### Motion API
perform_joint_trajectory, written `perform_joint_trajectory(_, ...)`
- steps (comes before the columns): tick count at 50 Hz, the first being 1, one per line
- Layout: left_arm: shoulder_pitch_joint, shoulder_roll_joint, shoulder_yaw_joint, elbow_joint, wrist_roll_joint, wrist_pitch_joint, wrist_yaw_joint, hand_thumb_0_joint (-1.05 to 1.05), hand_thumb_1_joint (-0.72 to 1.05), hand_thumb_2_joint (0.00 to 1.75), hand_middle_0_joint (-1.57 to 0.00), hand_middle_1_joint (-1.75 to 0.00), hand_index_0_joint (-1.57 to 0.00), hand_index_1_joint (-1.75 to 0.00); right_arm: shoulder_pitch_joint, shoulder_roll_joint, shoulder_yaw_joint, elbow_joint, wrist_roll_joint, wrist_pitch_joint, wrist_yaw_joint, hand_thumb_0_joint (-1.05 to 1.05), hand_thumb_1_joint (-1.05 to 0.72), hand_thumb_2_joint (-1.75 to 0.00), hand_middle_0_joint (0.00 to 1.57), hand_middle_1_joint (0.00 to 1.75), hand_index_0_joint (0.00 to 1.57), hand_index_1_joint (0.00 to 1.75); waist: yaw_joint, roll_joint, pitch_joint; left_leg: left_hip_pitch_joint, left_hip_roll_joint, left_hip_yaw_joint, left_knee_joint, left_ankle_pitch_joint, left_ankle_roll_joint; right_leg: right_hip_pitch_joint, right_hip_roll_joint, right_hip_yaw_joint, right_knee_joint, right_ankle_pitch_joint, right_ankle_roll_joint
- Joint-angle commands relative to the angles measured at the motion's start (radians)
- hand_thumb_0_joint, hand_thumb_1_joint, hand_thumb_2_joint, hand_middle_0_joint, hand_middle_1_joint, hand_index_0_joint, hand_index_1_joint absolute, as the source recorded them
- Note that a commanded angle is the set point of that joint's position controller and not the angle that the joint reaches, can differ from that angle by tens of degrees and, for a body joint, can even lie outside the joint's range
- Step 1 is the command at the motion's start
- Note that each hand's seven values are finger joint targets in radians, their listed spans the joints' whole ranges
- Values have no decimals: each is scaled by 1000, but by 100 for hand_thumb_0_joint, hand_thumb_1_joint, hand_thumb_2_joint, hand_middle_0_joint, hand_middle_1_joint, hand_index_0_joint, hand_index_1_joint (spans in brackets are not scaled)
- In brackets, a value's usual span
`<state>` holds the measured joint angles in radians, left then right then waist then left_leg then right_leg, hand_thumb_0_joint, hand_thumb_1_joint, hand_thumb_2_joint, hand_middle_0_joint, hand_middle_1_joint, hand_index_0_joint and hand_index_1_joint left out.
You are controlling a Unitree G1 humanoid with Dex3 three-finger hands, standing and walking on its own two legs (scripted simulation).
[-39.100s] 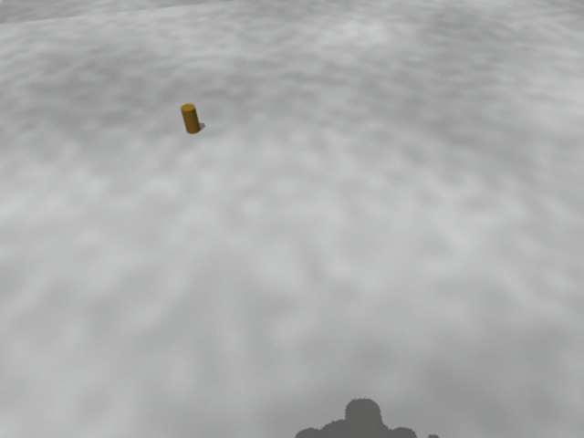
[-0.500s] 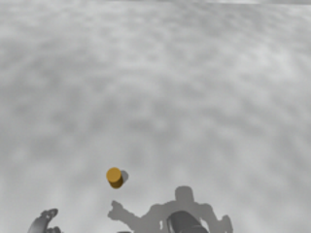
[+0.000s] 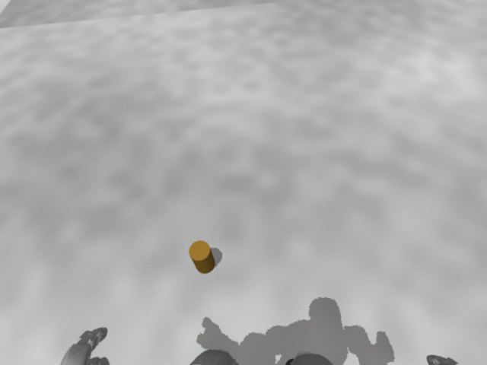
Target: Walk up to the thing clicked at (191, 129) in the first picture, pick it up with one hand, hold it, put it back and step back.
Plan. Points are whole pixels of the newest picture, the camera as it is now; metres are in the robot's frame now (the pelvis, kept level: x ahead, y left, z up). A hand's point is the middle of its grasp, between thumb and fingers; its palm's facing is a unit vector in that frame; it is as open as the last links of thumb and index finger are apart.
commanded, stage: step back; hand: left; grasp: from the side
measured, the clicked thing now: (202, 257) +0.54 +0.22 -0.69
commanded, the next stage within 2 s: none
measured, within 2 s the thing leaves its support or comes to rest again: neither
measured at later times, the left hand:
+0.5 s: hand out of the picture -0.07 +0.26 -0.16, palm faces -0.08 -0.91 -0.40, open 7.4 cm
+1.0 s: hand out of the picture -0.20 +0.24 -0.15, palm faces +0.00 -0.93 -0.37, open 7.4 cm
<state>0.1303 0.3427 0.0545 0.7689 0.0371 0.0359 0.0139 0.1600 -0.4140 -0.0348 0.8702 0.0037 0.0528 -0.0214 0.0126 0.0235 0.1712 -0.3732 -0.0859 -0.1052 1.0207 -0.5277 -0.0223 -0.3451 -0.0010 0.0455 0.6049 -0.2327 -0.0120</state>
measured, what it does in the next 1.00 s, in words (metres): walks backwards: left foot, then right foot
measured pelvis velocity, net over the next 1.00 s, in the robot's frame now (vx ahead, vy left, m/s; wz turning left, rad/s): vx -0.34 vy -0.03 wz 0.01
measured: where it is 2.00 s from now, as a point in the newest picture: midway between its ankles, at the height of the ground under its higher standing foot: outside the picture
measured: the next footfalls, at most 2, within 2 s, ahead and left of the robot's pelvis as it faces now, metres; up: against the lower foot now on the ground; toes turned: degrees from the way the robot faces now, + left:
left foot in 0.08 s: -0.01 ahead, +0.12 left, +0.00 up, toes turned -1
right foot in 0.50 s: -0.16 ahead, -0.15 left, +0.00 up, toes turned -1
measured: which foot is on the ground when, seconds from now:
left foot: up 0.00-0.06, down 0.08-0.52, up 0.54-0.80, down 0.82-1.00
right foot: down 0.00-0.10, up 0.12-0.48, down 0.50-0.84, up 0.86-1.00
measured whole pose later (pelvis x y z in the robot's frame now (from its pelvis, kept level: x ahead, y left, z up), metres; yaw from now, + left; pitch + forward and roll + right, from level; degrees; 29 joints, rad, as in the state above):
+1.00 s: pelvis -0.34 -0.03 +0.00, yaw +1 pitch -2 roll -1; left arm 0.10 0.39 0.07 0.79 0.02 0.08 0.01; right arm 0.20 -0.37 -0.03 0.87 -0.04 0.03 -0.01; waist -0.01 -0.03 0.17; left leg -0.33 0.00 -0.02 0.63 -0.26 0.02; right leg -0.49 0.10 0.14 1.20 -0.53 -0.01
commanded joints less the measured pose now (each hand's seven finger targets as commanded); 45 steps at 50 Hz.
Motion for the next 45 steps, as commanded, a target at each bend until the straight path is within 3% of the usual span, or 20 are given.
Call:
perform_joint_trajectory(1,17,265,81,-89,-5,-7,16,0,90,90,-20,-30,-20,-30,74,-152,-54,-56,-17,-37,-10,0,-90,-90,20,30,20,30,13,-242,-256,12,54,74,-359,58,16,290,-201,203,-63,419,-178)
perform_joint_trajectory(3,11,271,71,-93,-18,6,7,0,90,90,-20,-30,-20,-30,120,-149,-65,-31,-24,-46,-4,0,-90,-90,20,30,20,30,-18,-194,-260,167,47,115,-599,296,30,185,-158,170,2,314,-121)
perform_joint_trajectory(4,31,242,62,-95,-19,12,3,0,90,90,-20,-30,-20,-30,103,-182,-77,-39,-39,-49,-3,0,-90,-90,20,30,20,30,-12,-111,-239,225,128,-15,-622,312,62,43,-113,161,31,154,-74)
perform_joint_trajectory(5,5,202,54,-113,-22,9,3,0,90,90,-20,-30,-20,-30,76,-289,-100,-57,-52,-49,3,0,-90,-90,20,30,20,30,-28,155,-201,231,369,-339,-695,376,168,-165,50,74,205,-178,-19)
perform_joint_trajectory(6,-93,245,81,-114,-13,6,20,0,90,90,-20,-30,-20,-30,46,-352,-112,-72,-40,-49,8,0,-90,-90,20,30,20,30,-81,215,-153,33,511,-463,-744,458,309,-108,104,91,439,-418,6)
perform_joint_trajectory(9,12,226,82,-53,-29,11,21,0,90,90,-20,-30,-20,-30,-61,-232,-77,-82,-47,-63,-7,0,-90,-90,20,30,20,30,20,57,-144,115,346,-191,-619,700,218,-170,124,196,681,-290,-12)
perform_joint_trajectory(13,72,224,90,-38,-16,10,11,0,90,90,-20,-30,-20,-30,-11,-198,-80,-97,-36,-63,-14,0,-90,-90,20,30,20,30,-1,88,-179,252,336,-138,-560,773,255,-199,111,160,665,-266,38)
perform_joint_trajectory(18,51,217,82,-53,-12,8,0,0,90,90,-20,-30,-20,-30,47,-223,-95,-102,-33,-58,-18,0,-90,-90,20,30,20,30,-52,138,-221,330,350,-129,-553,660,271,-146,69,98,410,-295,58)
perform_joint_trajectory(24,237,213,88,54,-4,-4,-14,0,90,90,-20,-30,-20,-30,-51,-245,-90,-133,-29,-26,-8,0,-90,-90,20,30,20,30,33,158,-265,61,307,-72,-471,429,165,218,27,-44,-144,-62,-8)
perform_joint_trajectory(25,222,259,102,46,11,-8,-16,0,90,90,-20,-30,-20,-30,-24,-208,-80,-134,-25,-21,-4,0,-90,-90,20,30,20,30,23,38,-228,-80,226,-43,-398,260,107,248,-37,102,-179,-116,-38)
perform_joint_trajectory(26,178,369,126,11,8,-3,-20,0,90,90,-20,-30,-20,-30,-83,-148,-70,-164,-13,-26,-12,0,-90,-90,20,30,20,30,58,-282,-169,-206,13,39,-178,3,39,98,-266,437,-305,-204,-163)
perform_joint_trajectory(27,72,444,137,-32,16,-4,-15,0,90,90,-20,-30,-20,-30,-81,-189,-90,-147,-21,-21,-27,0,-90,-90,20,30,20,30,63,-347,-109,-117,14,-13,83,-96,11,-147,-433,593,-381,-247,-296)
perform_joint_trajectory(31,-90,279,98,-73,10,-15,6,0,90,90,-20,-30,-20,-30,53,-180,-72,-80,-5,-33,-20,0,-90,-90,20,30,20,30,-39,-174,-100,-83,-23,-36,192,68,15,-74,-220,180,-184,126,-175)
perform_joint_trajectory(36,7,268,92,-75,15,-4,18,0,90,90,-20,-30,-20,-30,53,-157,-60,-88,-19,-43,-20,0,-90,-90,20,30,20,30,29,-241,-170,-104,35,40,-147,-12,7,208,-257,192,-117,305,-192)
perform_joint_trajectory(39,0,272,80,-78,-7,10,13,0,90,90,-20,-30,-20,-30,129,-140,-62,-53,-31,-52,-15,0,-90,-90,20,30,20,30,-2,-215,-231,52,50,113,-507,176,31,232,-224,149,17,377,-149)
perform_joint_trajectory(40,19,264,70,-78,-12,19,8,0,90,90,-20,-30,-20,-30,143,-151,-69,-37,-30,-53,-13,0,-90,-90,20,30,20,30,-4,-166,-235,127,40,121,-616,310,37,186,-186,124,56,314,-114)
perform_joint_trajectory(41,45,233,56,-80,-13,22,5,0,90,90,-20,-30,-20,-30,128,-196,-84,-42,-44,-55,-14,0,-90,-90,20,30,20,30,8,-82,-241,222,157,-46,-632,380,77,31,-139,105,108,161,-65)
perform_joint_trajectory(42,17,199,47,-99,-21,19,4,0,90,90,-20,-30,-20,-30,86,-307,-104,-63,-48,-52,-7,0,-90,-90,20,30,20,30,6,155,-224,227,386,-334,-662,525,195,-153,22,-17,271,-182,-10)
perform_joint_trajectory(43,-81,246,73,-102,-13,21,20,0,90,90,-20,-30,-20,-30,81,-363,-115,-80,-48,-53,-3,0,-90,-90,20,30,20,30,-64,191,-205,53,505,-455,-695,595,317,-86,49,54,472,-439,3)
perform_joint_trajectory(45,-40,233,74,-65,-24,30,19,0,90,90,-20,-30,-20,-30,4,-278,-90,-73,-48,-63,-16,0,-90,-90,20,30,20,30,-1,55,-186,79,406,-265,-623,736,277,-120,89,176,660,-358,-14)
